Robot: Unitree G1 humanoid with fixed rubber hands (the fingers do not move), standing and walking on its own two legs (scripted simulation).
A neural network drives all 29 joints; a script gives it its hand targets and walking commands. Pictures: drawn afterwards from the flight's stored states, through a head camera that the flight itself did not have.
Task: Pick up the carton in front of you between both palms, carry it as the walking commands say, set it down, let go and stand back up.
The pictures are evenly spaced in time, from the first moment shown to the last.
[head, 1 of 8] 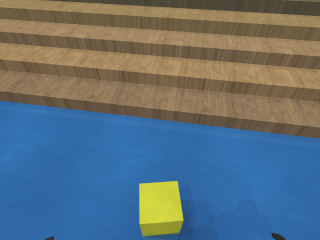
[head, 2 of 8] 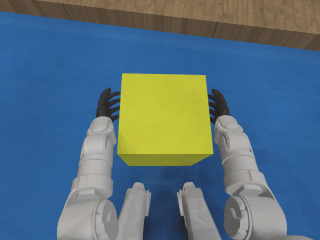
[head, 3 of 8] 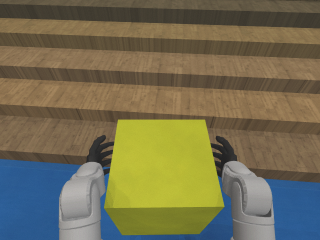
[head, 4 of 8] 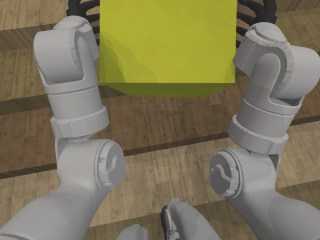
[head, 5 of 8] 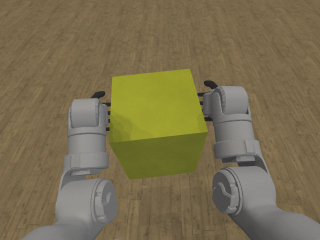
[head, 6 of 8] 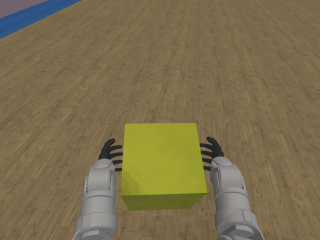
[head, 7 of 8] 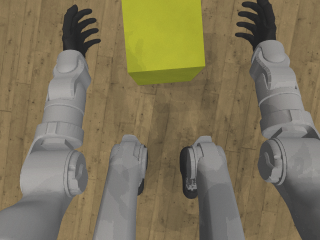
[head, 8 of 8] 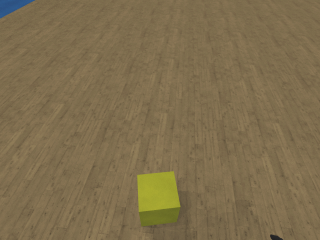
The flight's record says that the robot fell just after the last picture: no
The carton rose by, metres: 1.98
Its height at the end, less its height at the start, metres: +1.27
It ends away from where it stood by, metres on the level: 4.87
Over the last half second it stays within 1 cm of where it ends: yes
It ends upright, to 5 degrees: yes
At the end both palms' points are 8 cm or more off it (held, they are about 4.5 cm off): yes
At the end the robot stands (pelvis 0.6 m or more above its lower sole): yes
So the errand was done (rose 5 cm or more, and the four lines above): yes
